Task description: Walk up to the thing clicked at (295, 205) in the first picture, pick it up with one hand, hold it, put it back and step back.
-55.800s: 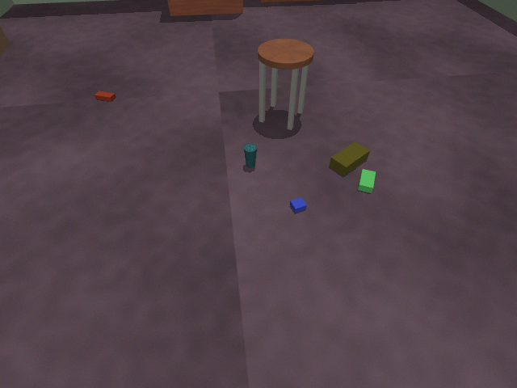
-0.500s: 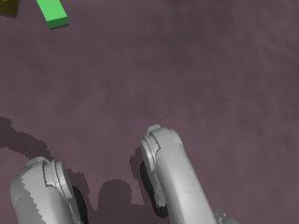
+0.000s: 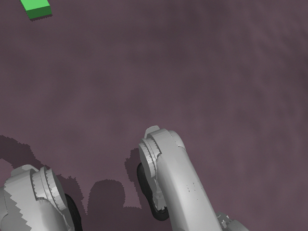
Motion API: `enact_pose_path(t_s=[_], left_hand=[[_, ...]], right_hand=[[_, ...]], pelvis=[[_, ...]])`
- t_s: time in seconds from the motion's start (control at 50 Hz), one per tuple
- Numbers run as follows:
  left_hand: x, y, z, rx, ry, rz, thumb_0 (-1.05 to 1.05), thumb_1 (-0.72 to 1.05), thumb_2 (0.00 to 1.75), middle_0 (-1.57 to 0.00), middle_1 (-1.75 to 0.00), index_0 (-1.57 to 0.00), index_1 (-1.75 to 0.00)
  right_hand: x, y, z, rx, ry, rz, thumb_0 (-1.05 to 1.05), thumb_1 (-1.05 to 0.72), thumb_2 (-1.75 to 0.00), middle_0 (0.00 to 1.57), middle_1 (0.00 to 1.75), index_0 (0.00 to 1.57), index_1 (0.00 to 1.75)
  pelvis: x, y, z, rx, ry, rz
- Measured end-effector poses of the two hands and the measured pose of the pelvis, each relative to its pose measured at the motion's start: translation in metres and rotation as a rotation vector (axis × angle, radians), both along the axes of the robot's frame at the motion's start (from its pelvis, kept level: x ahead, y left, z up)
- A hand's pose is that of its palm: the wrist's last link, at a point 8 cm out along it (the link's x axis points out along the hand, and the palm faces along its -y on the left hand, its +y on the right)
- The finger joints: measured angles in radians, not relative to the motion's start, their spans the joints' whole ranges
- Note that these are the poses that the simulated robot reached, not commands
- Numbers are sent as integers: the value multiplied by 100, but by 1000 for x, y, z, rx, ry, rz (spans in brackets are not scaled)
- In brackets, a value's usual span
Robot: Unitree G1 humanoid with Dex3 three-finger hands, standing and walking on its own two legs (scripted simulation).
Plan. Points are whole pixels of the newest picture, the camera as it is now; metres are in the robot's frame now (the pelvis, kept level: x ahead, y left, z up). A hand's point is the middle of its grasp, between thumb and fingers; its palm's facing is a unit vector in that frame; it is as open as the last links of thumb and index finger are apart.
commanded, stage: lower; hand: left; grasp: from above
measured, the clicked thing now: out of the picture +0.45 +0.37 -0.22
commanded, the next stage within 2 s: rest in 0.14 s
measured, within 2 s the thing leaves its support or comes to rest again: rests again in 1.16 s
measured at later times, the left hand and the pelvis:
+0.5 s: hand out of the picture +0.46 +0.35 -0.21, palm faces -0.19 -0.39 -0.90, open 8.6 cm; pelvis +0.00 +0.01 +0.00, yaw -3 degrees
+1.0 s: hand out of the picture +0.46 +0.34 -0.24, palm faces -0.19 -0.40 -0.90, open 8.7 cm; pelvis +0.00 +0.01 +0.00, yaw -5 degrees
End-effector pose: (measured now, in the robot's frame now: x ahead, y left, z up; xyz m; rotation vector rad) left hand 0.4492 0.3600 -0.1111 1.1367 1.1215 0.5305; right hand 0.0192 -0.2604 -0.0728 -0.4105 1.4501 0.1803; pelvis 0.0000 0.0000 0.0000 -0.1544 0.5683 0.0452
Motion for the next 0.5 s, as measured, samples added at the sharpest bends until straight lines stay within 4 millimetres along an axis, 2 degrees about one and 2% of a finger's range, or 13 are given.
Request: enact_pose_path(t_s=[0.24,0.5], left_hand=[[6,-10,-28,-12,-11,33,-1,23,19,-90,-28,-91,-29],[8,-10,-45,-6,13,12,-1,21,27,-87,-31,-88,-32]], right_hand=[[-13,6,17,-9,57,16,1,-93,-90,20,29,20,30],[-21,13,30,-17,73,13,0,-93,-90,20,30,20,30]], pelvis=[[0,2,3,-22,-11,-12],[-1,6,4,-51,-28,-22]])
